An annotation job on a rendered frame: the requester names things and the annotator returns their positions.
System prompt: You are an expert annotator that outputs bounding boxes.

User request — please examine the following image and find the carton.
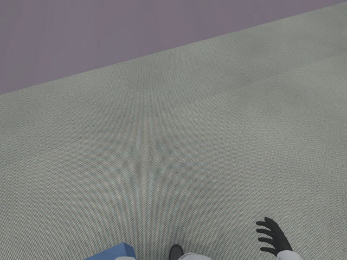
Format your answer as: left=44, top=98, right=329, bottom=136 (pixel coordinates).
left=84, top=242, right=136, bottom=260

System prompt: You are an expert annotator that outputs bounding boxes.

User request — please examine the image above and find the robot right foot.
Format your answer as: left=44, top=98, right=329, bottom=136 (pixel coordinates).
left=169, top=244, right=184, bottom=260

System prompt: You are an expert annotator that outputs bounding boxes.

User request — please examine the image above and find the right robot hand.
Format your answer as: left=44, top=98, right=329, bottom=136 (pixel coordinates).
left=256, top=217, right=293, bottom=257

